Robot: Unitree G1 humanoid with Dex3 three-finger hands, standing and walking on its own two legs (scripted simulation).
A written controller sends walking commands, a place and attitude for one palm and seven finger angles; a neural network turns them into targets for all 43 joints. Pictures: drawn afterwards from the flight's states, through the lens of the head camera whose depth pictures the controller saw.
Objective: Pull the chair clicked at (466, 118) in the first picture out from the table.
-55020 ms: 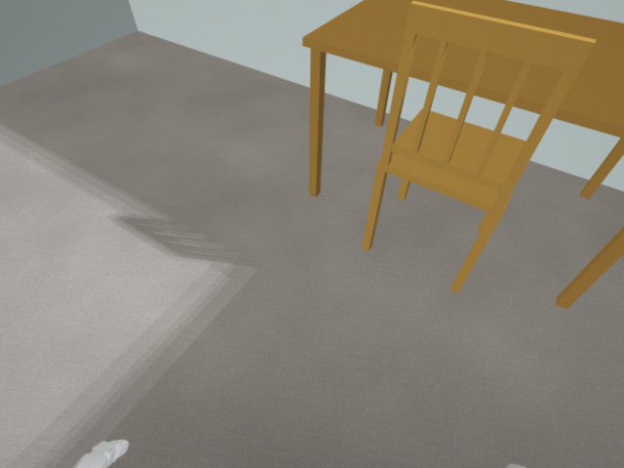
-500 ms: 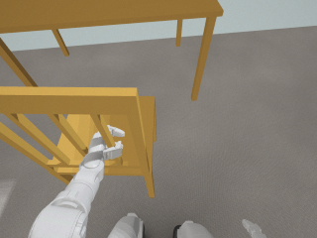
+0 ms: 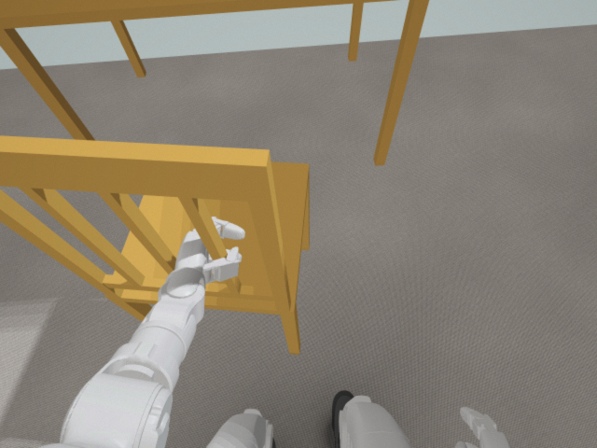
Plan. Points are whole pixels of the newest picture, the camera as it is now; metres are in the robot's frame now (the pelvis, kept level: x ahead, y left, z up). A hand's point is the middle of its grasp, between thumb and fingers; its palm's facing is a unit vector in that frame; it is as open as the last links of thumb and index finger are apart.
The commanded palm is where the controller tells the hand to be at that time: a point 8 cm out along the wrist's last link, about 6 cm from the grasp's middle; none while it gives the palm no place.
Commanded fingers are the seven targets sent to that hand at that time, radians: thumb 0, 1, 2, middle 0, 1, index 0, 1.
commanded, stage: step backward, pulling the chair out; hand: left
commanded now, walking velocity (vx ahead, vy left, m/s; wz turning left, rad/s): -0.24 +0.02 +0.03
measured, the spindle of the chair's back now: (157, 247) +0.40 +0.23 -0.04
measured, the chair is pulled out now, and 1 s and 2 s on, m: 0.55 0.65 0.64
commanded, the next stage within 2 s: stop walking, hand still on the chair in 0.12 s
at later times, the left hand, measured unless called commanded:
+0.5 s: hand (229, 322) +0.28 +0.11 -0.05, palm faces -0.04 -0.99 -0.16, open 5.2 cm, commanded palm +0.27 +0.16 -0.03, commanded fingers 0.00 0.90 0.90 -0.50 -1.45 -0.50 -1.45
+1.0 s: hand (230, 331) +0.27 +0.10 -0.05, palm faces -0.07 -0.99 -0.15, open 5.3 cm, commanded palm +0.26 +0.16 -0.03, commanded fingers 0.00 0.90 0.90 -0.50 -1.45 -0.50 -1.45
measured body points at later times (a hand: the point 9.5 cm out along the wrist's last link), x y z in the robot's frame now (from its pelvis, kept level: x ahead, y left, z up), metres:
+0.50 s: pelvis -0.03 -0.01 +0.01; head +0.02 -0.02 +0.46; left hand +0.28 +0.16 -0.04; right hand +0.08 -0.26 -0.12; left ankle -0.01 +0.13 -0.72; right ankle +0.10 -0.11 -0.71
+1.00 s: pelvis +0.04 +0.01 +0.02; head +0.05 -0.02 +0.47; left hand +0.27 +0.16 -0.04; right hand +0.19 -0.22 -0.10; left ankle -0.01 +0.13 -0.72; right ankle +0.10 -0.11 -0.72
